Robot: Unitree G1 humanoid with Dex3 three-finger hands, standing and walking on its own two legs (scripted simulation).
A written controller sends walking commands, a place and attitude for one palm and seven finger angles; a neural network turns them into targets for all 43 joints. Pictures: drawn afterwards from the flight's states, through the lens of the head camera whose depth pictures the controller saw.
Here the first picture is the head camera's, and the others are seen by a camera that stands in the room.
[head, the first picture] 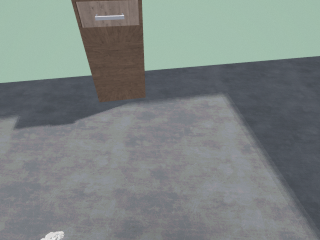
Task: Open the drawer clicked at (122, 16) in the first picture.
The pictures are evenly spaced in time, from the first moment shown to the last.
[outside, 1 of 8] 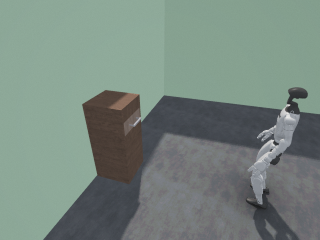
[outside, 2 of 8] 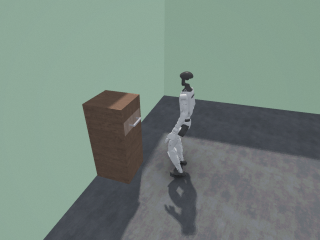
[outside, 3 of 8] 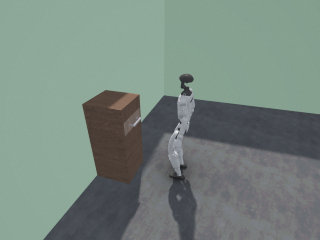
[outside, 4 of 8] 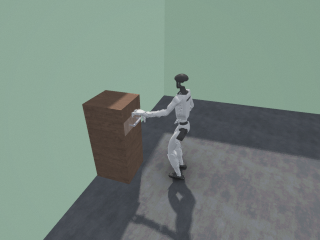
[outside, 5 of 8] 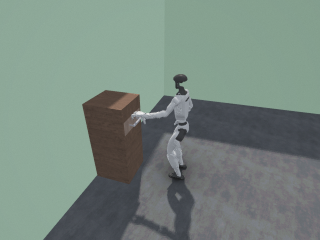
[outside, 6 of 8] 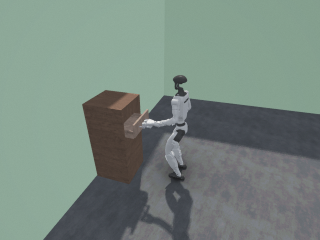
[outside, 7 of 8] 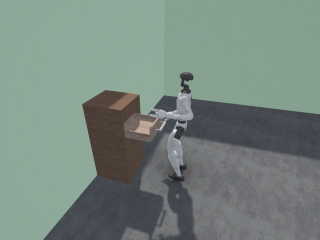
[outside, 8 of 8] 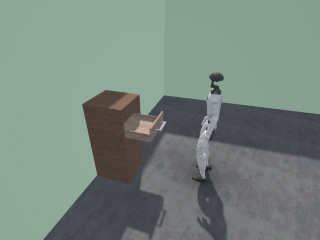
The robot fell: no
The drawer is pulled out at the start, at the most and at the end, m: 0.00 0.30 0.30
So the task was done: yes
